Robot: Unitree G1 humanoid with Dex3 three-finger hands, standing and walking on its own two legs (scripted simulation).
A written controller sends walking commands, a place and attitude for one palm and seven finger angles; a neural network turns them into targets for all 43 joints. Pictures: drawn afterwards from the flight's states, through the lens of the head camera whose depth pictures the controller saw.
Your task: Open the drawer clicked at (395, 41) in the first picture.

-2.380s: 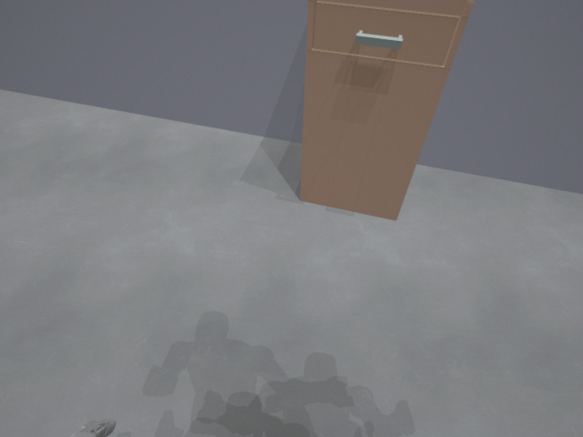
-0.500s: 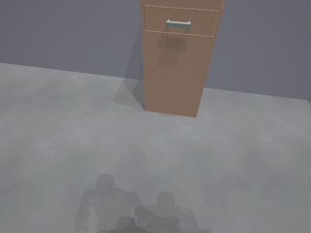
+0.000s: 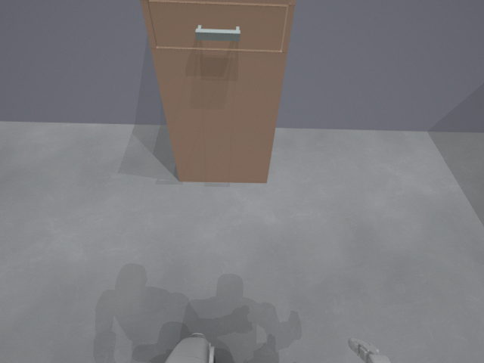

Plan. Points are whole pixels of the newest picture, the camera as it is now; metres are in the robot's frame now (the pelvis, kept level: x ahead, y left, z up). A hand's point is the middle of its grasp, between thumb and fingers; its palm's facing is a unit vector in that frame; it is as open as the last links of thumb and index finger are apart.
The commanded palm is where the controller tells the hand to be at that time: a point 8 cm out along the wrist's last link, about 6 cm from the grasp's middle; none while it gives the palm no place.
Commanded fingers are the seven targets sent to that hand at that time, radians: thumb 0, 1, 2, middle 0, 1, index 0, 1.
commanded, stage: walk to a spot facing it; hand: left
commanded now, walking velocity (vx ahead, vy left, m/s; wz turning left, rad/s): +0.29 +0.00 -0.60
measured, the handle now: (218, 31) +1.01 +0.21 +0.04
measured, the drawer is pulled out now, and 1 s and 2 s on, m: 0.00 0.00 0.00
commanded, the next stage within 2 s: turn to face it in 0.60 s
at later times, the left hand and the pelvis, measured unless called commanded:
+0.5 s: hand (195, 249) +0.36 +0.16 -0.15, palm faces -0.36 -0.90 -0.24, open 7.4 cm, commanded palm none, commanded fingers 0.00 0.90 0.90 -0.20 -0.30 -0.20 -0.30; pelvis +0.15 +0.02 -0.01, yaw -20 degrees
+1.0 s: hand (190, 253) +0.36 +0.17 -0.18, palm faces -0.36 -0.92 -0.14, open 7.4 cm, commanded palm none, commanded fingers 0.00 0.90 0.90 -0.20 -0.30 -0.20 -0.30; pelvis +0.22 +0.03 +0.00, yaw -24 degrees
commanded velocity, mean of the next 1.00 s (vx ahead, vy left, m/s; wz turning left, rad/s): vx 0.02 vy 0.00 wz -0.20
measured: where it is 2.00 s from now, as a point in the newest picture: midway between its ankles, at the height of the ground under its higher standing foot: outside the picture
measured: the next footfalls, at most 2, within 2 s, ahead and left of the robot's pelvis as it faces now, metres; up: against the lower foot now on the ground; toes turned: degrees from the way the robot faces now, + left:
left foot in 0.04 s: +0.17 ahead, +0.13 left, +0.00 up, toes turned +4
right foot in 0.52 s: +0.22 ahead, -0.12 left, +0.00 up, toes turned -28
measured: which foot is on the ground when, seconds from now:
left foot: up 0.00-0.02, down 0.04-0.52, up 0.54-0.86, down 0.88-1.00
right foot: down 0.00-0.04, up 0.06-0.50, down 0.52-0.92, up 0.94-1.00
